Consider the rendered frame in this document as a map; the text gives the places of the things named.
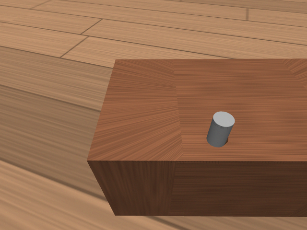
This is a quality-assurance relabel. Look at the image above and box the can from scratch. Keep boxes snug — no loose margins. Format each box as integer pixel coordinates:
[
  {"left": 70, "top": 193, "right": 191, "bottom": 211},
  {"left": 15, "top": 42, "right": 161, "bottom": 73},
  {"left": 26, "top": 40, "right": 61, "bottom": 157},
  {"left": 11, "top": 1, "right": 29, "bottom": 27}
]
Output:
[{"left": 207, "top": 112, "right": 235, "bottom": 147}]

